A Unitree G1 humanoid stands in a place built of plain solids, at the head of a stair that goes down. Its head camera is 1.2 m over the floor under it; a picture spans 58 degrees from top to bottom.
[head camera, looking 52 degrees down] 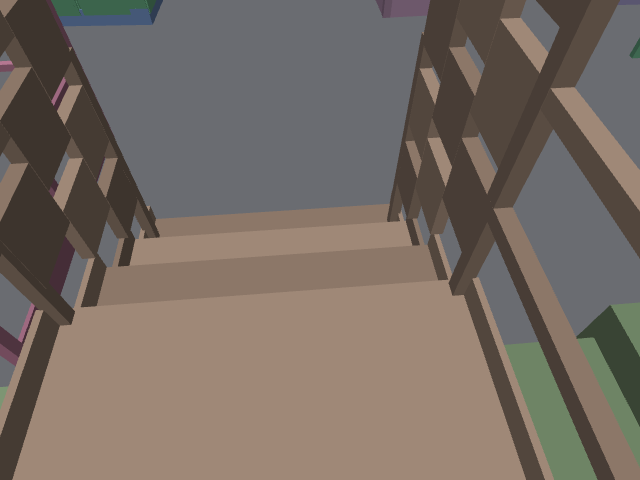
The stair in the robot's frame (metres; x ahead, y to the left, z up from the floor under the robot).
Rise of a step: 0.18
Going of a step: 0.28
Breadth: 1.30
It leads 5 degrees to the left of straight ahead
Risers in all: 4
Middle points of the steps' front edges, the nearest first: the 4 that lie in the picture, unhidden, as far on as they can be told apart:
0.72 0.17 0.00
1.00 0.20 -0.18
1.28 0.22 -0.36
1.56 0.25 -0.54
